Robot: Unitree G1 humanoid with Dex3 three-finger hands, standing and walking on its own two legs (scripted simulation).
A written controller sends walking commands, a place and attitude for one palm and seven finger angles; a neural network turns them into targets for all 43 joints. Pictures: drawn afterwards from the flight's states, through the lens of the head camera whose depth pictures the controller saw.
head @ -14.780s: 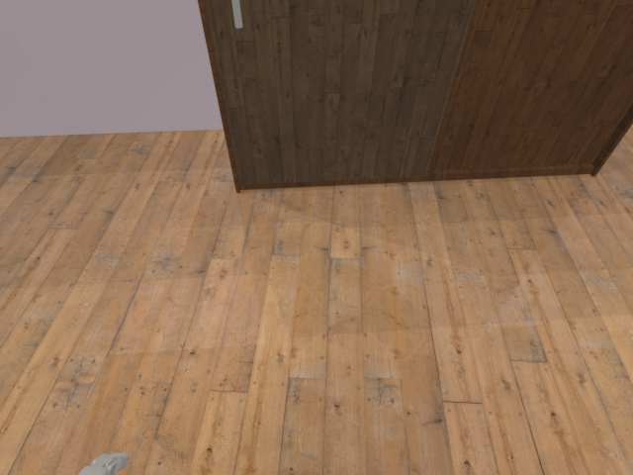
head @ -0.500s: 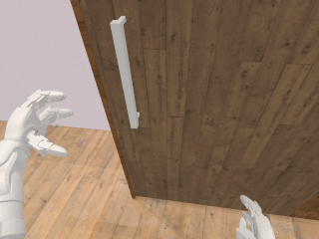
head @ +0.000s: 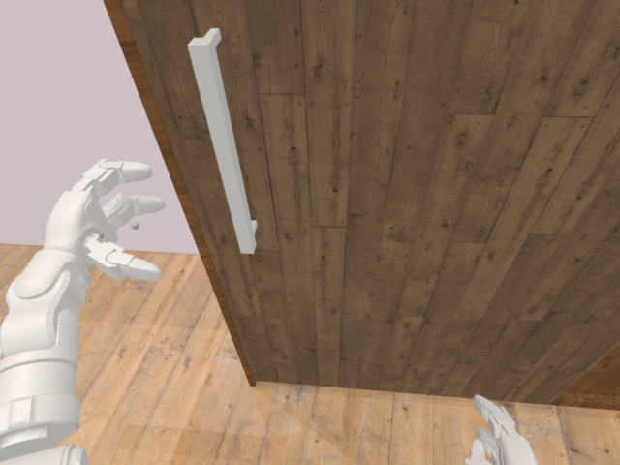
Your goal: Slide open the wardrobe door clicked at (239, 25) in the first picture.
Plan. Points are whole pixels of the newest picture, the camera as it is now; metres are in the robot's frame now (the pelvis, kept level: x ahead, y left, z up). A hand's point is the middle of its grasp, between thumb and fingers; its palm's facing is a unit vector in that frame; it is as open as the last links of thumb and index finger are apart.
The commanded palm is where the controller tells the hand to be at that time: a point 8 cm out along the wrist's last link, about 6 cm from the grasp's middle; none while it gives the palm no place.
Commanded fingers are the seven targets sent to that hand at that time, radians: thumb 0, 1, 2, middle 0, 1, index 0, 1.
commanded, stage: move the hooked fingers beside the handle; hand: left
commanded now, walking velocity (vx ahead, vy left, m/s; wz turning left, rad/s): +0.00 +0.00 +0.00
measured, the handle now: (233, 160) +0.48 +0.15 +0.16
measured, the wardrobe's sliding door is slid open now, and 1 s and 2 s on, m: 0.00 0.00 0.00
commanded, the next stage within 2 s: feel for the door with the fingertips in 1.70 s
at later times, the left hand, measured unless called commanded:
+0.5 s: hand (169, 202) +0.38 +0.22 +0.16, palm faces +0.03 -1.00 -0.02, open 14.0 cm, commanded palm +0.35 +0.26 +0.16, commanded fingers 0.00 -0.50 0.30 -0.30 -1.20 -0.30 -1.20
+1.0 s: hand (194, 183) +0.43 +0.20 +0.16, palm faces +0.01 -1.00 -0.01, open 14.0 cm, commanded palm +0.40 +0.26 +0.16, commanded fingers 0.00 -0.50 0.30 -0.30 -1.20 -0.30 -1.20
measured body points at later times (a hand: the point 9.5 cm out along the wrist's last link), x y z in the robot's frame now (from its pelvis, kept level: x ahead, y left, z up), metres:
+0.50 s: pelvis +0.01 +0.00 +0.00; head +0.01 -0.03 +0.45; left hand +0.38 +0.27 +0.17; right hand +0.15 -0.25 -0.10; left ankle -0.01 +0.11 -0.74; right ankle +0.01 -0.11 -0.74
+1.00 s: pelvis +0.00 +0.00 +0.00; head +0.02 -0.02 +0.45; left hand +0.42 +0.25 +0.16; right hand +0.11 -0.26 -0.11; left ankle -0.01 +0.11 -0.74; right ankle +0.01 -0.11 -0.74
